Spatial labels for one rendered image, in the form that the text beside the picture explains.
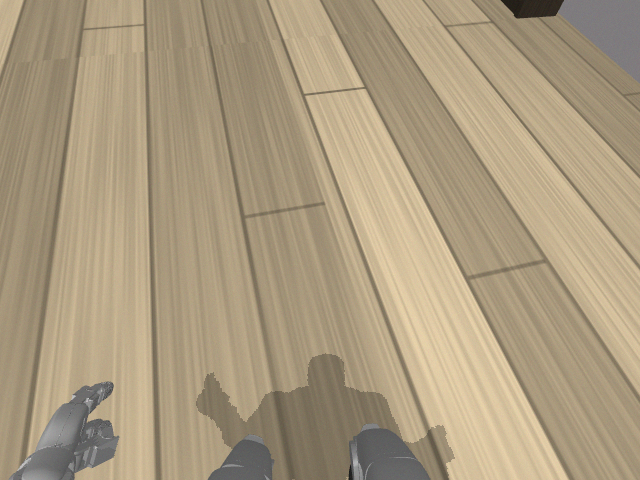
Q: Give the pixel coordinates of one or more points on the left robot hand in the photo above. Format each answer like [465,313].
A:
[92,442]

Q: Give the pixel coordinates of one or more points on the bookshelf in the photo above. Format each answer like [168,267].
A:
[533,8]

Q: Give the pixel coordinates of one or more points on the left robot arm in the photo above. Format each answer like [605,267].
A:
[52,463]

